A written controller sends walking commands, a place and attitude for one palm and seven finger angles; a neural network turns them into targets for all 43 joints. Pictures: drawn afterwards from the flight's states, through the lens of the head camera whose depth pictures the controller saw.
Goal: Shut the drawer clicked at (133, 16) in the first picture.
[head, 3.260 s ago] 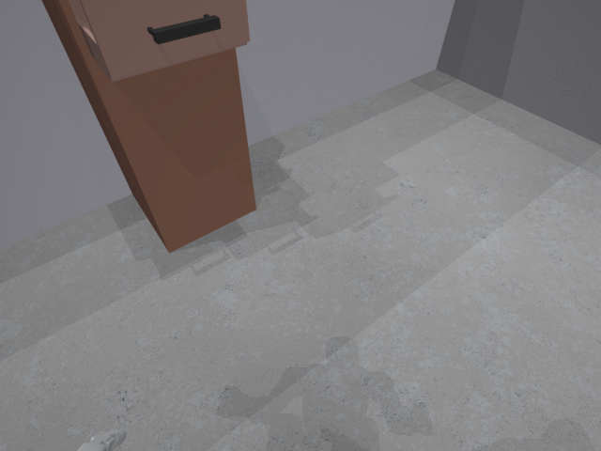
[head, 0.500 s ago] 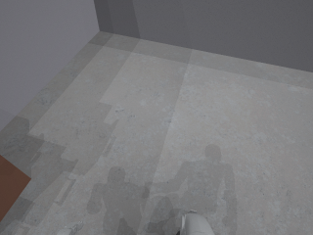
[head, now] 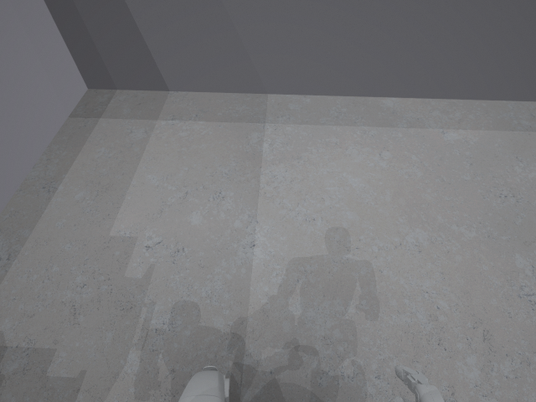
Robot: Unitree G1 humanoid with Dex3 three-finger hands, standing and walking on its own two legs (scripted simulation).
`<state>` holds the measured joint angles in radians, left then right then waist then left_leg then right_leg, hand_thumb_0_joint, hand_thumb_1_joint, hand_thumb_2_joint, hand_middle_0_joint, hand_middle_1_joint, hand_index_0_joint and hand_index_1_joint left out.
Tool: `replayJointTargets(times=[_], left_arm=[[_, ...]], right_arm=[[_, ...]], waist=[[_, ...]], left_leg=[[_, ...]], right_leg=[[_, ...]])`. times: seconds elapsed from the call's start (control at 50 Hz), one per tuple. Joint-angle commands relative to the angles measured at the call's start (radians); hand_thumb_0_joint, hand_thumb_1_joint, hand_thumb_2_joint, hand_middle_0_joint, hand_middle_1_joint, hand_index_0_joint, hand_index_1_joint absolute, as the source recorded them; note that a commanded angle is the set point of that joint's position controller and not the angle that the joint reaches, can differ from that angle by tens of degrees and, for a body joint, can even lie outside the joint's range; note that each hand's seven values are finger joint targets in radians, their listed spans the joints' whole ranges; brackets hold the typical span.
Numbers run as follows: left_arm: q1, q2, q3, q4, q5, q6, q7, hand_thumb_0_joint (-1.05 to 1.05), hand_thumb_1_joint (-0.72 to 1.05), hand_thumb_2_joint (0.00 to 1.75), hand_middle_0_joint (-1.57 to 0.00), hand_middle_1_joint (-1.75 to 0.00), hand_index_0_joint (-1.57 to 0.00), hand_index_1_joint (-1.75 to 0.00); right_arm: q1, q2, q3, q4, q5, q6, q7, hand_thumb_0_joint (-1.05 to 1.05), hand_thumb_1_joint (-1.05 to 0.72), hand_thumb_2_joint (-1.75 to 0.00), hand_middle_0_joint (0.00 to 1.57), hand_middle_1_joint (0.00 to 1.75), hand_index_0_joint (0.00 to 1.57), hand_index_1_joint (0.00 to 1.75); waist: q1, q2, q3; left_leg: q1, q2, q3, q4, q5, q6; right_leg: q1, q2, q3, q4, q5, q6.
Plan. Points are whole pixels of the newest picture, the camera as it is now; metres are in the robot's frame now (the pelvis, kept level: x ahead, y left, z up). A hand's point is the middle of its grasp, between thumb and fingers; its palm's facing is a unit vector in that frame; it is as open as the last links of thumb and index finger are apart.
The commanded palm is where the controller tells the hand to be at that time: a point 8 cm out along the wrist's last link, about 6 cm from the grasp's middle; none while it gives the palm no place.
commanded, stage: turn to face it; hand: left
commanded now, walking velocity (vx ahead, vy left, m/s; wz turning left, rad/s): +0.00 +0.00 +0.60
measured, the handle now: out of the picture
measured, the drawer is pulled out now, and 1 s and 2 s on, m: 0.15 0.15 0.15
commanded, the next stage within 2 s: none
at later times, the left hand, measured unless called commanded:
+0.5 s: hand (144, 364) +0.19 +0.24 -0.16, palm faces +0.10 -0.98 -0.18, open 7.4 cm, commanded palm none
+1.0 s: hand out of the picture +0.07 +0.23 -0.16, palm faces +0.43 -0.87 -0.26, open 7.4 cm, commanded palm none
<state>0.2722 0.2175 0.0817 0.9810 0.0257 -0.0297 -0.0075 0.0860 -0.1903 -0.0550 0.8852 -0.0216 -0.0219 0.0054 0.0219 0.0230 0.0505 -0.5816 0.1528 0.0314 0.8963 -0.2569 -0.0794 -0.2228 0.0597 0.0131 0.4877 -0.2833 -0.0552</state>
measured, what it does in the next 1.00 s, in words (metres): steps on the spot, turning left: left foot, then right foot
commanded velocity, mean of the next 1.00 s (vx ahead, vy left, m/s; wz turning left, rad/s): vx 0.00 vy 0.00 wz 0.60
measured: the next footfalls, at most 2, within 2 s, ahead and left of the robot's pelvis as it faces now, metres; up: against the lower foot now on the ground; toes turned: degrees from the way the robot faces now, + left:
left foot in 0.12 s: +0.16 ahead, +0.15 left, +0.00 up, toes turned +5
right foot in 0.64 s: +0.16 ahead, -0.08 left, +0.00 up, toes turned +8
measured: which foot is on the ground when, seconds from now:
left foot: up 0.00-0.10, down 0.12-0.64, up 0.66-1.00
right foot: down 0.00-0.12, up 0.14-0.62, down 0.64-1.00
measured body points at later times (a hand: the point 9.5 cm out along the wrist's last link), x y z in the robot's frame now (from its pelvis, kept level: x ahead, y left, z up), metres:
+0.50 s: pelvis +0.10 +0.06 +0.01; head +0.13 +0.08 +0.45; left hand +0.19 +0.30 -0.15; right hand +0.11 -0.19 -0.14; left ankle +0.12 +0.15 -0.74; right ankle +0.10 -0.10 -0.68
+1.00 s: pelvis +0.08 +0.02 +0.00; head +0.12 +0.02 +0.45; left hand +0.04 +0.27 -0.14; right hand +0.28 -0.19 -0.14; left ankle +0.03 +0.16 -0.69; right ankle +0.12 -0.09 -0.74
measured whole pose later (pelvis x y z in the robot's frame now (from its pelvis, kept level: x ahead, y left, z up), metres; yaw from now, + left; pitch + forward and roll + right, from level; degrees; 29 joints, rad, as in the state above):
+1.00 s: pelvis +0.08 +0.02 +0.00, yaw +25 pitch -1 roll +2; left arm 0.21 0.19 0.04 0.91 0.03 0.02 0.02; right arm 0.14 -0.28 -0.10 0.93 -0.02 0.08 0.03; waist 0.00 0.00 0.09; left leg -0.42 0.06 0.06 0.90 -0.42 -0.07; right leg -0.20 -0.16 -0.25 0.55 -0.32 0.01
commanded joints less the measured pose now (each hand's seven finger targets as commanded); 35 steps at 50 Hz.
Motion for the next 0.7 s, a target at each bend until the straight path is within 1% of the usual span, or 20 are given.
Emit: replayJointTargets(times=[0.0,0.04,0.06,0.08,0.1,0.12,0.14,0.18,0.22,0.26,0.34,0.44,0.52,0.56,0.58,0.6,0.62,0.64,0.66,0.68], left_arm=[[0.024,0.16,0.03,-0.074,-0.002,-0.022,0.011,0.0,0.9,0.9,-0.2,-0.3,-0.2,-0.3],[0.025,0.151,0.025,-0.066,-0.006,-0.017,0.019,0.0,0.9,0.9,-0.2,-0.3,-0.2,-0.3],[0.027,0.136,0.016,-0.06,-0.012,-0.016,0.022,0.0,0.9,0.9,-0.2,-0.3,-0.2,-0.3],[0.058,0.1,0.004,-0.051,-0.019,-0.016,0.026,0.0,0.9,0.9,-0.2,-0.3,-0.2,-0.3],[0.135,0.041,-0.015,-0.035,-0.029,-0.018,0.025,0.0,0.9,0.9,-0.2,-0.3,-0.2,-0.3],[0.155,0.038,-0.029,-0.018,-0.025,-0.019,0.033,0.0,0.9,0.9,-0.2,-0.3,-0.2,-0.3],[0.131,0.056,-0.025,-0.001,-0.016,-0.008,0.043,0.0,0.9,0.9,-0.2,-0.3,-0.2,-0.3],[0.049,0.054,-0.024,-0.001,-0.01,0.003,0.035,0.0,0.9,0.9,-0.2,-0.3,-0.2,-0.3],[0.007,0.056,-0.022,-0.006,-0.013,0.016,0.026,0.0,0.9,0.9,-0.2,-0.3,-0.2,-0.3],[0.012,0.046,-0.018,-0.01,-0.016,0.031,0.026,0.0,0.9,0.9,-0.2,-0.3,-0.2,-0.3],[-0.035,0.044,-0.003,-0.038,-0.008,0.05,0.029,0.0,0.9,0.9,-0.2,-0.3,-0.2,-0.3],[-0.141,0.032,0.0,-0.096,-0.013,0.05,0.031,0.0,0.9,0.9,-0.2,-0.3,-0.2,-0.3],[-0.139,0.035,-0.001,-0.117,-0.022,0.046,0.036,0.0,0.9,0.9,-0.2,-0.3,-0.2,-0.3],[-0.088,0.041,0.003,-0.11,-0.027,0.041,0.039,0.0,0.9,0.9,-0.2,-0.3,-0.2,-0.3],[-0.061,0.057,0.005,-0.104,-0.027,0.035,0.042,0.0,0.9,0.9,-0.2,-0.3,-0.2,-0.3],[-0.029,0.103,0.014,-0.101,-0.021,0.026,0.048,0.0,0.9,0.9,-0.2,-0.3,-0.2,-0.3],[-0.018,0.207,0.032,-0.105,-0.004,0.018,0.057,0.0,0.9,0.9,-0.2,-0.3,-0.2,-0.3],[-0.023,0.22,0.026,-0.121,-0.007,0.024,0.054,0.0,0.9,0.9,-0.2,-0.3,-0.2,-0.3],[-0.076,0.189,0.017,-0.139,-0.007,0.025,0.054,0.0,0.9,0.9,-0.2,-0.3,-0.2,-0.3],[-0.135,0.15,0.012,-0.147,-0.01,0.022,0.054,0.0,0.9,0.9,-0.2,-0.3,-0.2,-0.3]], right_arm=[[0.026,-0.065,-0.004,-0.047,0.004,-0.021,-0.004,0.0,-0.9,-0.9,0.2,0.3,0.2,0.3],[0.077,-0.072,0.0,-0.021,0.005,-0.03,-0.008,0.0,-0.9,-0.9,0.2,0.3,0.2,0.3],[0.143,-0.086,0.001,0.012,0.002,-0.035,-0.013,0.0,-0.9,-0.9,0.2,0.3,0.2,0.3],[0.235,-0.139,-0.005,0.045,-0.006,-0.045,-0.018,0.0,-0.9,-0.9,0.2,0.3,0.2,0.3],[0.301,-0.226,-0.019,0.06,-0.013,-0.048,-0.019,0.0,-0.9,-0.9,0.2,0.3,0.2,0.3],[0.289,-0.228,-0.012,0.062,0.001,-0.027,-0.017,0.0,-0.9,-0.9,0.2,0.3,0.2,0.3],[0.237,-0.174,0.003,0.066,-0.001,-0.025,-0.025,0.0,-0.9,-0.9,0.2,0.3,0.2,0.3],[0.154,-0.131,0.019,0.064,0.0,-0.022,-0.034,0.0,-0.9,-0.9,0.2,0.3,0.2,0.3],[0.139,-0.126,0.019,0.071,0.001,-0.018,-0.033,0.0,-0.9,-0.9,0.2,0.3,0.2,0.3],[0.151,-0.15,0.005,0.073,0.004,-0.009,-0.031,0.0,-0.9,-0.9,0.2,0.3,0.2,0.3],[0.184,-0.157,-0.018,0.07,0.002,0.008,-0.028,0.0,-0.9,-0.9,0.2,0.3,0.2,0.3],[0.229,-0.176,-0.04,0.073,-0.005,0.019,-0.025,0.0,-0.9,-0.9,0.2,0.3,0.2,0.3],[0.219,-0.192,-0.053,0.061,-0.006,0.03,-0.024,0.0,-0.9,-0.9,0.2,0.3,0.2,0.3],[0.195,-0.196,-0.061,0.046,-0.002,0.034,-0.021,0.0,-0.9,-0.9,0.2,0.3,0.2,0.3],[0.185,-0.189,-0.061,0.039,0.005,0.036,-0.018,0.0,-0.9,-0.9,0.2,0.3,0.2,0.3],[0.189,-0.158,-0.06,0.032,0.012,0.035,-0.012,0.0,-0.9,-0.9,0.2,0.3,0.2,0.3],[0.2,-0.085,-0.048,0.007,0.018,0.037,-0.008,0.0,-0.9,-0.9,0.2,0.3,0.2,0.3],[0.177,-0.121,-0.058,-0.008,0.004,0.04,-0.011,0.0,-0.9,-0.9,0.2,0.3,0.2,0.3],[0.192,-0.129,-0.065,0.004,0.001,0.056,-0.004,0.0,-0.9,-0.9,0.2,0.3,0.2,0.3],[0.193,-0.116,-0.065,0.026,-0.003,0.073,0.002,0.0,-0.9,-0.9,0.2,0.3,0.2,0.3]], waist=[[0.004,-0.19,-0.074],[-0.018,-0.167,-0.11],[-0.047,-0.133,-0.143],[-0.071,-0.016,-0.226],[-0.073,0.221,-0.312],[-0.058,0.25,-0.285],[-0.044,0.208,-0.201],[-0.022,0.179,-0.046],[-0.015,0.137,-0.005],[-0.012,0.13,-0.063],[-0.026,0.1,-0.082],[-0.058,0.124,-0.104],[-0.05,0.147,-0.11],[-0.024,0.137,-0.136],[-0.009,0.104,-0.151],[0.004,0.005,-0.173],[0.007,-0.3,-0.165],[0.012,-0.274,-0.146],[-0.017,-0.175,-0.108],[-0.046,-0.2,-0.057]], left_leg=[[0.121,-0.074,0.047,-0.171,-0.003,0.012],[0.243,-0.097,0.062,-0.31,0.065,0.026],[0.368,-0.106,0.068,-0.414,0.164,0.034],[0.576,-0.017,-0.019,-0.45,0.378,0.069],[0.773,0.229,-0.284,-0.419,0.729,0.19],[0.706,0.307,-0.326,-0.458,0.886,0.267],[0.606,0.267,-0.285,-0.512,0.838,0.271],[0.428,0.186,-0.226,-0.548,0.756,0.253],[0.361,0.134,-0.193,-0.567,0.71,0.239],[0.392,0.105,-0.184,-0.573,0.614,0.237],[0.393,0.097,-0.243,-0.611,0.375,0.246],[0.444,0.091,-0.312,-0.573,0.406,0.262],[0.396,0.073,-0.363,-0.528,0.474,0.257],[0.348,0.04,-0.363,-0.488,0.441,0.228],[0.292,0.008,-0.35,-0.457,0.376,0.192],[0.177,-0.046,-0.29,-0.377,0.218,0.133],[-0.033,-0.189,-0.1,-0.166,-0.157,0.047],[-0.031,-0.187,-0.058,0.045,-0.345,0.037],[0.006,-0.163,-0.08,0.206,-0.276,0.036],[0.006,-0.135,-0.085,0.273,-0.231,0.026]], right_leg=[[0.051,-0.227,0.213,-0.098,0.481,-0.118],[0.084,-0.208,0.173,-0.029,0.525,-0.084],[0.07,-0.178,0.135,0.045,0.522,-0.053],[-0.008,-0.127,0.097,0.206,0.402,-0.006],[-0.211,-0.029,-0.026,0.428,-0.042,0.049],[-0.211,-0.044,-0.007,0.566,-0.357,0.063],[-0.217,-0.08,0.023,0.582,-0.335,0.077],[-0.21,-0.123,0.003,0.537,-0.267,0.095],[-0.169,-0.131,-0.018,0.475,-0.212,0.105],[-0.172,-0.117,-0.037,0.472,-0.169,0.114],[-0.231,-0.123,-0.03,0.511,-0.114,0.123],[-0.251,-0.112,-0.021,0.401,-0.147,0.129],[-0.138,-0.077,-0.026,0.233,-0.147,0.116],[-0.025,-0.068,-0.034,0.075,-0.043,0.111],[0.08,-0.078,-0.037,-0.059,0.061,0.108],[0.228,-0.181,0.042,-0.168,0.124,0.087],[0.343,-0.453,0.283,-0.223,0.227,-0.005],[0.206,-0.576,0.306,-0.198,0.359,-0.096],[0.087,-0.524,0.209,-0.205,0.289,-0.107],[0.015,-0.465,0.16,-0.221,0.221,-0.075]])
